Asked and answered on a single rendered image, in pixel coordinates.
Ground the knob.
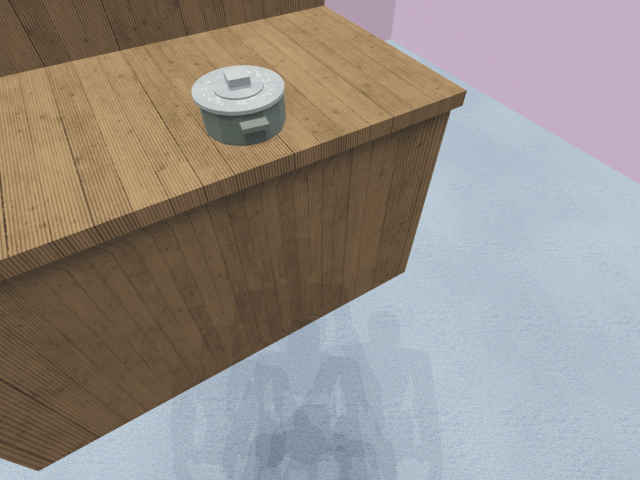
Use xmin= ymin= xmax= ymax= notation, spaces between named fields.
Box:
xmin=223 ymin=67 xmax=251 ymax=88

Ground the table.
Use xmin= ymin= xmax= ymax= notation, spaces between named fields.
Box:
xmin=0 ymin=0 xmax=467 ymax=471

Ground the pot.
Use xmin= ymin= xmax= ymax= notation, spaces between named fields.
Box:
xmin=200 ymin=94 xmax=286 ymax=146

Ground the lid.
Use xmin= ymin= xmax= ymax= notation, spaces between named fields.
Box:
xmin=191 ymin=65 xmax=285 ymax=116

